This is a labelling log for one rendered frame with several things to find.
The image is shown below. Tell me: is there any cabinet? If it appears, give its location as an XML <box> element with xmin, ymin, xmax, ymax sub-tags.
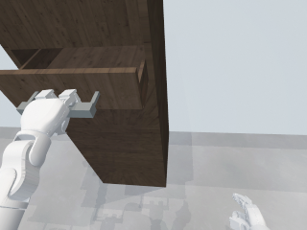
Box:
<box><xmin>0</xmin><ymin>0</ymin><xmax>170</xmax><ymax>188</ymax></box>

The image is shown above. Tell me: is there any handle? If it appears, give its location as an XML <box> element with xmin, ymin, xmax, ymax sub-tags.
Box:
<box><xmin>16</xmin><ymin>91</ymin><xmax>101</xmax><ymax>118</ymax></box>

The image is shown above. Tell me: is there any robot left forearm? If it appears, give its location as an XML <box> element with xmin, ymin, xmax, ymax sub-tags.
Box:
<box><xmin>0</xmin><ymin>129</ymin><xmax>52</xmax><ymax>230</ymax></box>

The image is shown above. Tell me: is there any robot right hand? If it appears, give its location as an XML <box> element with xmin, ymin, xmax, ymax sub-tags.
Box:
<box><xmin>229</xmin><ymin>193</ymin><xmax>268</xmax><ymax>230</ymax></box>

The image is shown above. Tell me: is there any drawer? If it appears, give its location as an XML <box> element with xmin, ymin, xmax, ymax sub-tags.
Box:
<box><xmin>0</xmin><ymin>45</ymin><xmax>149</xmax><ymax>109</ymax></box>

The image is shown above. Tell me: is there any robot left hand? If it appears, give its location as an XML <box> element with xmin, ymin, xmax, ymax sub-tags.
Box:
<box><xmin>20</xmin><ymin>89</ymin><xmax>81</xmax><ymax>138</ymax></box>

